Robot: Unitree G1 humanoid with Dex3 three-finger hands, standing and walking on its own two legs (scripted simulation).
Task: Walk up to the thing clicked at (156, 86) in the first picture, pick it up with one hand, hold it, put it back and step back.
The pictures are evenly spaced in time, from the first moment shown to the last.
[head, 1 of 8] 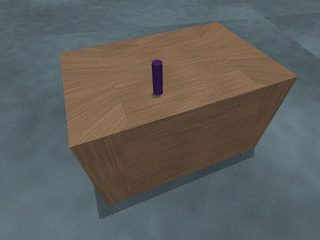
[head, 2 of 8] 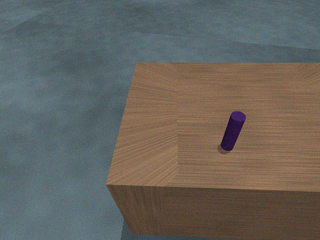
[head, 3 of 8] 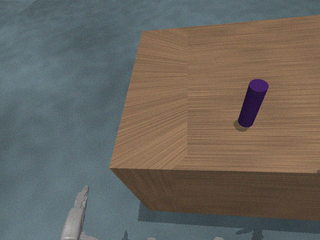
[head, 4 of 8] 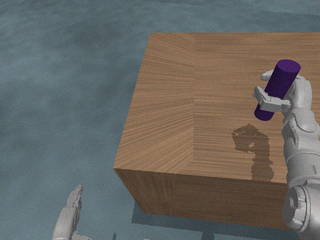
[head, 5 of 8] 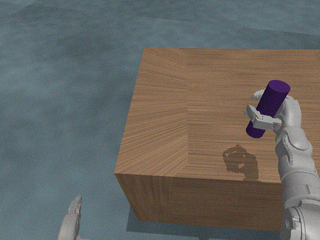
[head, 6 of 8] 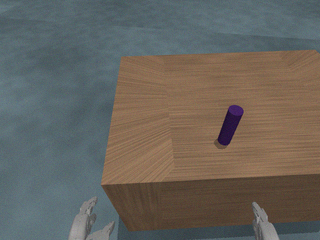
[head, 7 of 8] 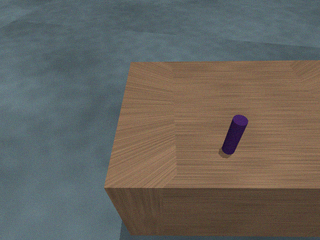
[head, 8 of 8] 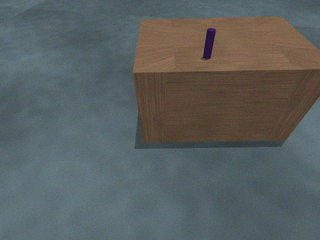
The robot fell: no
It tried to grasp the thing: yes
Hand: right
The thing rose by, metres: 0.23
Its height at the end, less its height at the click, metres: +0.00
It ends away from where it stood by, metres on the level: 0.02
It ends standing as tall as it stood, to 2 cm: yes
